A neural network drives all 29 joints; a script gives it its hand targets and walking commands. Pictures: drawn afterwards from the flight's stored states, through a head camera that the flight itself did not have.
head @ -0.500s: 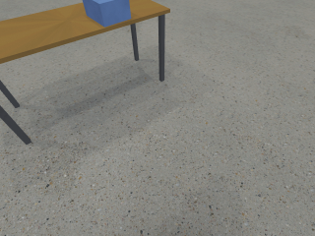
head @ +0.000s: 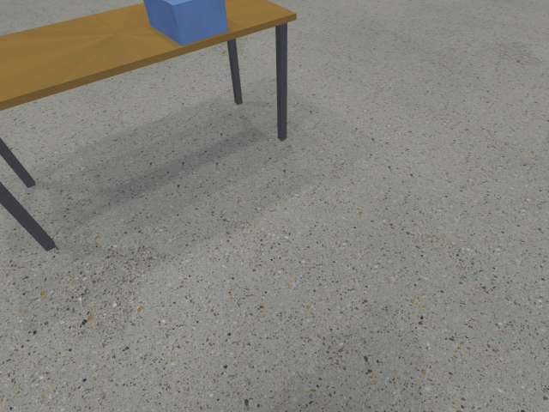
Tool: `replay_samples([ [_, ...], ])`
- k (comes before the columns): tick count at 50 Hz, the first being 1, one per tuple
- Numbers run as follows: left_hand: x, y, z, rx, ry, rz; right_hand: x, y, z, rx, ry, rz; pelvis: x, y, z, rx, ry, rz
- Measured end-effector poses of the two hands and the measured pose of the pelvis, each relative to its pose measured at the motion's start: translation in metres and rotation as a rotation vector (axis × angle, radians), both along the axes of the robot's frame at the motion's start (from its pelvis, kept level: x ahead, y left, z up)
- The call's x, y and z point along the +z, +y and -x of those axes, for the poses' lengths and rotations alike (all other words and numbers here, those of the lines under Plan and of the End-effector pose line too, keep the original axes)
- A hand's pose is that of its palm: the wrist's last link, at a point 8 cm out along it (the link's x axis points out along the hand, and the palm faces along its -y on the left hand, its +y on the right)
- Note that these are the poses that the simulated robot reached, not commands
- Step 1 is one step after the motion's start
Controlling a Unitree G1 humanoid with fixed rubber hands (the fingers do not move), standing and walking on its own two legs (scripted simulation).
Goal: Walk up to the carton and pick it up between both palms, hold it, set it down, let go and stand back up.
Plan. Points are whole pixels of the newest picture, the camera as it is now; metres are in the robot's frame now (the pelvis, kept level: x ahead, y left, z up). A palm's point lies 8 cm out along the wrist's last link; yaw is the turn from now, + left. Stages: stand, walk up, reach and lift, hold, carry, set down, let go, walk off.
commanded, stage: walk up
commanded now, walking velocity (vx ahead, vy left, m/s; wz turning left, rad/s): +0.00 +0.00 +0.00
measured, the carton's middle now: (184, 9) +1.57 +0.38 +0.00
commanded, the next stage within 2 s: none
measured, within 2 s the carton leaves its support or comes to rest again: neither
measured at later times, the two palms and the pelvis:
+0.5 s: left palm out of the picture +0.14 +0.17 -0.13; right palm out of the picture -0.03 -0.29 -0.17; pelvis +0.06 -0.07 -0.01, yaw -7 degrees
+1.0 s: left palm (244, 378) +0.21 +0.08 -0.15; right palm (427, 259) +0.46 -0.32 -0.18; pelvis +0.34 -0.12 -0.04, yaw -6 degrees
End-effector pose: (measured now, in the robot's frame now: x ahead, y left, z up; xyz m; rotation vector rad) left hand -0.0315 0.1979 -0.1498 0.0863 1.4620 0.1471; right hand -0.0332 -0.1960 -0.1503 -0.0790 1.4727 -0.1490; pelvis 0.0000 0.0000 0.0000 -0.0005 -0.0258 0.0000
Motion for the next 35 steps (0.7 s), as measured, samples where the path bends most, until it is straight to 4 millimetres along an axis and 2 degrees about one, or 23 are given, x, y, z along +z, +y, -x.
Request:
replay_samples([
  [9, 0.001, -0.001, 0.003, 0.007, 0.010, 0.005, 0.001, 0.000, 0.003, -0.007, 0.005, -0.005, 0.001, -0.001, 0.000, -0.008, 0.005, -0.002],
  [12, 0.006, 0.002, -0.005, -0.037, 0.031, 0.010, 0.004, -0.009, -0.002, -0.055, -0.039, 0.008, 0.003, -0.003, -0.004, -0.061, 0.037, -0.020],
  [15, 0.017, 0.005, -0.041, -0.139, -0.007, -0.011, 0.006, -0.023, 0.003, -0.122, -0.069, 0.031, 0.008, -0.008, -0.007, -0.092, 0.041, 0.005],
  [19, 0.030, 0.006, -0.110, -0.175, -0.179, -0.060, 0.006, -0.043, 0.018, -0.168, -0.014, 0.033, 0.008, -0.029, -0.023, -0.109, 0.055, 0.008],
  [21, 0.031, 0.000, -0.139, -0.174, -0.250, -0.085, 0.001, -0.059, 0.018, -0.183, 0.007, 0.031, 0.004, -0.044, -0.035, -0.128, 0.058, -0.012],
  [23, 0.027, -0.013, -0.159, -0.176, -0.289, -0.108, -0.009, -0.078, 0.010, -0.190, 0.009, 0.033, -0.005, -0.060, -0.046, -0.149, 0.056, -0.034],
  [26, 0.023, -0.040, -0.166, -0.149, -0.299, -0.111, -0.019, -0.104, -0.014, -0.131, 0.009, 0.030, -0.011, -0.078, -0.063, -0.101, 0.041, 0.005],
  [28, 0.021, -0.054, -0.155, -0.104, -0.269, -0.101, -0.013, -0.116, -0.043, -0.089, -0.003, 0.015, -0.007, -0.090, -0.080, -0.088, 0.045, -0.026],
  [33, 0.023, -0.093, -0.096, -0.058, 0.017, -0.032, 0.009, -0.148, -0.165, -0.051, -0.215, 0.010, 0.005, -0.109, -0.121, -0.132, 0.043, -0.063],
  [35, 0.024, -0.105, -0.081, -0.020, 0.109, -0.012, 0.010, -0.156, -0.206, -0.022, -0.258, 0.019, 0.002, -0.114, -0.141, -0.108, 0.038, -0.061],
])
